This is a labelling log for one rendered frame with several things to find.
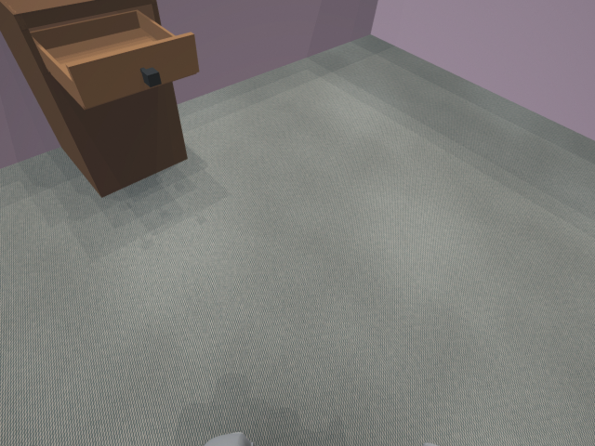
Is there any cabinet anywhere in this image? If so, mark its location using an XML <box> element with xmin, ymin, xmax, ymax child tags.
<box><xmin>0</xmin><ymin>0</ymin><xmax>188</xmax><ymax>198</ymax></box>

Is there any handle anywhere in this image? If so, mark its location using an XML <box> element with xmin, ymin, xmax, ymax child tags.
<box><xmin>140</xmin><ymin>68</ymin><xmax>161</xmax><ymax>87</ymax></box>

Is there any drawer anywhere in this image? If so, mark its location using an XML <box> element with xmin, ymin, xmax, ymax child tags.
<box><xmin>30</xmin><ymin>10</ymin><xmax>199</xmax><ymax>110</ymax></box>

